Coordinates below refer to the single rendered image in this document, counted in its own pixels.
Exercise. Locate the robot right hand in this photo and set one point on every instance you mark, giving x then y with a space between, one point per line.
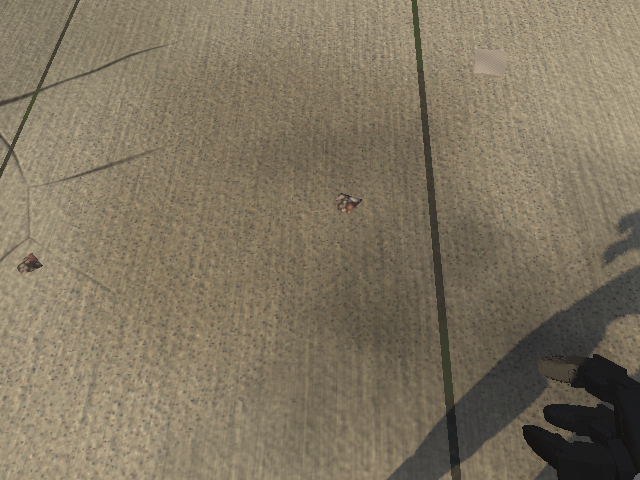
615 453

